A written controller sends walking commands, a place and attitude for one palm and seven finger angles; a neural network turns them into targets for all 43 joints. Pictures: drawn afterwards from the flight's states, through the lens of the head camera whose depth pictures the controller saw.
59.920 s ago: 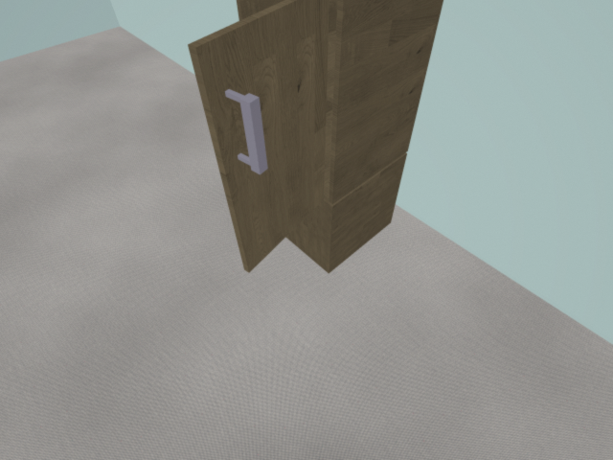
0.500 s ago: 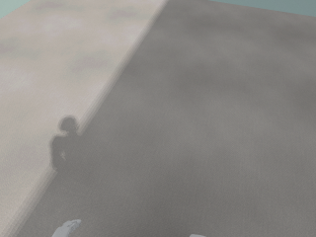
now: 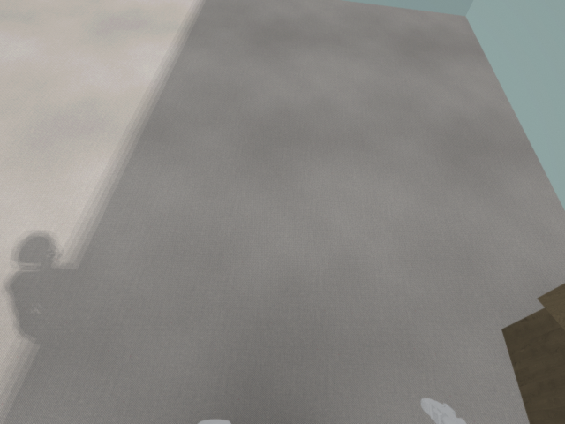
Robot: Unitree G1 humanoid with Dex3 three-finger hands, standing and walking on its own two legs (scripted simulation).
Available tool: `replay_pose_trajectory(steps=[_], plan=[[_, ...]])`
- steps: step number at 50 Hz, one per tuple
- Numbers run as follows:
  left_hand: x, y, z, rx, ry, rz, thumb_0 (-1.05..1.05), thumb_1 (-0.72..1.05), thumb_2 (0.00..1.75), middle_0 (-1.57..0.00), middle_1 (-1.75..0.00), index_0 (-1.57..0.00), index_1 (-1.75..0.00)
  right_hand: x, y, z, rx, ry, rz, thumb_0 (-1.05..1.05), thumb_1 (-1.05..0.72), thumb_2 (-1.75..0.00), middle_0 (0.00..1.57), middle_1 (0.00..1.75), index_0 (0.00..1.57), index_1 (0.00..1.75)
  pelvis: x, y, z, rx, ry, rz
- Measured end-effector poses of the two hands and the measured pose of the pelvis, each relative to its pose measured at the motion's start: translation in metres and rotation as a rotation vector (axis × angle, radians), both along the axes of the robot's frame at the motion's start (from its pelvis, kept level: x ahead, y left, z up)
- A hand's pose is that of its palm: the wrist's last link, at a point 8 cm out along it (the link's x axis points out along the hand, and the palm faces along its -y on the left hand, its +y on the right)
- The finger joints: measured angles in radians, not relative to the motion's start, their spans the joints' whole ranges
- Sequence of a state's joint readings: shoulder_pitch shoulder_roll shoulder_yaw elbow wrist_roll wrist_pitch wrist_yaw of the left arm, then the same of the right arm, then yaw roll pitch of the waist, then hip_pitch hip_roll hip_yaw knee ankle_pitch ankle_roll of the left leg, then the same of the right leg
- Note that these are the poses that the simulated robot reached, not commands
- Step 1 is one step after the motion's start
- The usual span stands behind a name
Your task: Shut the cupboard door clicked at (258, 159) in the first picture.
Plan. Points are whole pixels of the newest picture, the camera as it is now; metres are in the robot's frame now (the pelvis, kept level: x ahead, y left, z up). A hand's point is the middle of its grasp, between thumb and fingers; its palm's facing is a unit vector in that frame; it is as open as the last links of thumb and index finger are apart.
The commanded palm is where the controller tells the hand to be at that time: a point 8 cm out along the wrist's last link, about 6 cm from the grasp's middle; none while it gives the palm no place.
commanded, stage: turn to face it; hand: left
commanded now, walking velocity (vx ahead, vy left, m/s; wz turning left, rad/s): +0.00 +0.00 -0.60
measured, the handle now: out of the picture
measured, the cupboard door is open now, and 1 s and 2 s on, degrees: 28 28 28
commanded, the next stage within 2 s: take the last steps up to it in 1.72 s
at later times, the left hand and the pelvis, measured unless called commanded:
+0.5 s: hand (208, 385) +0.18 +0.13 -0.14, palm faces -0.32 -0.90 -0.28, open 7.4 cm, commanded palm none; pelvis +0.00 -0.03 +0.00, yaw -19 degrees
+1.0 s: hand (203, 371) +0.21 +0.14 -0.17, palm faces -0.52 -0.83 -0.20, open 7.4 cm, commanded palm none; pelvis +0.03 +0.00 +0.01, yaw -35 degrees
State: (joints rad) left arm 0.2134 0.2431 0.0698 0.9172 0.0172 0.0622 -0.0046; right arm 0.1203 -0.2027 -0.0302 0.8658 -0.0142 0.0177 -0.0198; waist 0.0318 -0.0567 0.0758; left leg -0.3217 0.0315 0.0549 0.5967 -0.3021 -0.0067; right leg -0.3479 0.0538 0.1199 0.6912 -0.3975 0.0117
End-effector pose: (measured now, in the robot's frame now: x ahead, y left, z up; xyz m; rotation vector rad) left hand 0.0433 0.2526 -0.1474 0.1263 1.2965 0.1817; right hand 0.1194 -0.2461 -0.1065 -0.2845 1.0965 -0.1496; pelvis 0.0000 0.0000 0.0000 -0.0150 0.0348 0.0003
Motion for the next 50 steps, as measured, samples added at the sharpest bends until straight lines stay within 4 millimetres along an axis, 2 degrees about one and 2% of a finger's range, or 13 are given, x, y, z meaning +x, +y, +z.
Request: replay_pose_trajectory(steps=[7,12,16,21,24,27,32,38,44,50], plan=[[0.044,0.019,0.014,0.004,-0.032,-0.104,0.01,0.90,0.89,-0.20,-0.30,-0.20,-0.30,-0.040,0.010,0.014,-0.010,0.035,-0.086,0.01,-0.90,-0.90,0.21,0.30,0.20,0.30,0.002,0.011,0.014,-0.036,-0.018,-0.092],[0.080,0.013,0.023,0.019,-0.068,-0.189,0.01,0.91,0.90,-0.20,-0.30,-0.20,-0.30,-0.081,0.003,0.009,0.005,0.084,-0.193,0.01,-0.90,-0.90,0.21,0.30,0.20,0.30,0.003,0.010,0.016,-0.038,-0.022,-0.160],[0.110,-0.008,0.029,0.030,-0.100,-0.276,0.01,0.91,0.90,-0.20,-0.30,-0.20,-0.30,-0.120,-0.008,-0.002,0.029,0.135,-0.287,0.01,-0.90,-0.90,0.21,0.30,0.20,0.30,0.002,0.001,0.013,-0.030,-0.027,-0.215],[0.144,-0.052,0.032,0.053,-0.169,-0.395,0.01,0.91,0.90,-0.20,-0.30,-0.20,-0.30,-0.163,-0.033,-0.029,0.071,0.183,-0.397,0.01,-0.90,-0.90,0.21,0.30,0.20,0.30,0.002,-0.022,-0.003,0.000,-0.032,-0.283],[0.148,-0.073,0.034,0.066,-0.193,-0.440,0.01,0.90,0.90,-0.20,-0.30,-0.20,-0.30,-0.178,-0.047,-0.041,0.079,0.213,-0.446,0.01,-0.91,-0.90,0.20,0.30,0.20,0.30,0.000,-0.029,-0.007,-0.005,-0.033,-0.316],[0.142,-0.085,0.039,0.068,-0.166,-0.461,0.01,0.90,0.89,-0.20,-0.30,-0.20,-0.30,-0.177,-0.054,-0.034,0.081,0.201,-0.476,0.01,-0.91,-0.90,0.20,0.30,0.19,0.30,-0.001,-0.034,0.001,0.007,-0.030,-0.349],[0.132,-0.096,0.036,0.045,-0.104,-0.496,0.01,0.90,0.89,-0.20,-0.30,-0.20,-0.30,-0.162,-0.061,-0.017,0.077,0.128,-0.494,0.01,-0.91,-0.90,0.20,0.30,0.19,0.30,0.001,-0.038,0.010,0.019,-0.017,-0.398],[0.133,-0.093,0.024,0.009,-0.058,-0.522,0.01,0.90,0.89,-0.21,-0.30,-0.20,-0.30,-0.140,-0.058,-0.006,0.045,0.074,-0.513,0.01,-0.91,-0.90,0.20,0.30,0.19,0.30,0.011,-0.030,0.010,0.010,-0.003,-0.456],[0.153,-0.071,0.001,-0.007,-0.012,-0.545,0.01,0.90,0.89,-0.21,-0.30,-0.20,-0.30,-0.122,-0.039,0.001,-0.009,0.014,-0.543,0.01,-0.91,-0.90,0.20,0.30,0.20,0.30,0.027,-0.010,0.000,0.000,0.008,-0.527],[0.185,-0.066,0.010,0.003,-0.004,-0.621,0.01,0.90,0.89,-0.20,-0.30,-0.20,-0.30,-0.140,-0.012,0.013,-0.007,0.036,-0.602,0.01,-0.91,-0.90,0.20,0.30,0.20,0.30,0.035,-0.002,0.012,-0.031,-0.007,-0.613]])
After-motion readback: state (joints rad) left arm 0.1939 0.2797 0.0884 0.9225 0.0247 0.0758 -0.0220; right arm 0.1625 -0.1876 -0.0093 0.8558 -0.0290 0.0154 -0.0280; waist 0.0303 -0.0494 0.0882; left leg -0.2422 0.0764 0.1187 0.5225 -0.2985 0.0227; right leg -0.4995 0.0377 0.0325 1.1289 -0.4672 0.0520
